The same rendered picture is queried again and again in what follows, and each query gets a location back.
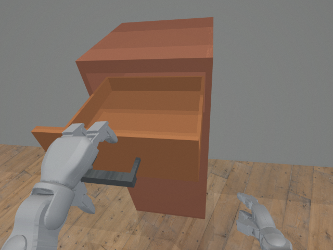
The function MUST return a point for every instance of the robot right hand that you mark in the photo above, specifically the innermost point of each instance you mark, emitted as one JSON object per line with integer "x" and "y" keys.
{"x": 251, "y": 224}

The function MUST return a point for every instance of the handle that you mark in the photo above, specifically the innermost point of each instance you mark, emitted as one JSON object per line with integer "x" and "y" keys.
{"x": 113, "y": 177}

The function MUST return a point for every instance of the right robot forearm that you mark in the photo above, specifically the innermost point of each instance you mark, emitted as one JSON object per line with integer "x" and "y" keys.
{"x": 271, "y": 238}

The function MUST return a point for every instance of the drawer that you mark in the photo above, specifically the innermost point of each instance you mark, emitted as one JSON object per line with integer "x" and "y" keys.
{"x": 156, "y": 118}

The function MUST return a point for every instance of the cabinet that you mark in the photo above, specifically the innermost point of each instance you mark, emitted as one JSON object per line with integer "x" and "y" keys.
{"x": 179, "y": 47}

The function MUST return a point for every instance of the robot left hand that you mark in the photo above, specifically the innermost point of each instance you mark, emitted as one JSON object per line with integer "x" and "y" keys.
{"x": 69, "y": 157}

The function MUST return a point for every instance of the left robot forearm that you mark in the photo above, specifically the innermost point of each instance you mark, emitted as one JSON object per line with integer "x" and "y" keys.
{"x": 40, "y": 218}

